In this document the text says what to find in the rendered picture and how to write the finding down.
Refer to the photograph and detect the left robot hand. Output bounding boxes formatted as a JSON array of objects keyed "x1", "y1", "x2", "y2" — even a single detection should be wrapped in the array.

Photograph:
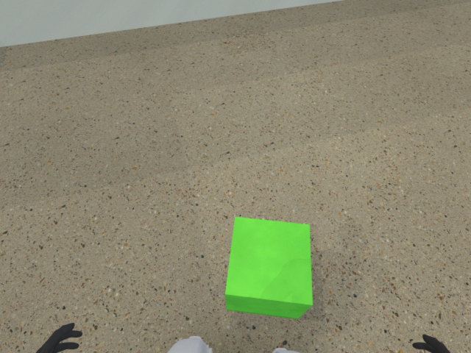
[{"x1": 36, "y1": 323, "x2": 82, "y2": 353}]

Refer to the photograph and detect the left robot thigh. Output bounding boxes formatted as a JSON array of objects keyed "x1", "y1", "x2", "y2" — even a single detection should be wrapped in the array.
[{"x1": 167, "y1": 338, "x2": 213, "y2": 353}]

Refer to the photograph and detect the carton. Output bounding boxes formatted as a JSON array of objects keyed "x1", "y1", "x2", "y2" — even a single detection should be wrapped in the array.
[{"x1": 225, "y1": 217, "x2": 313, "y2": 319}]

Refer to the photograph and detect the right robot hand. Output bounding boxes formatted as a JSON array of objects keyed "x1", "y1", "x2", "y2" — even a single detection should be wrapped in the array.
[{"x1": 412, "y1": 335, "x2": 450, "y2": 353}]

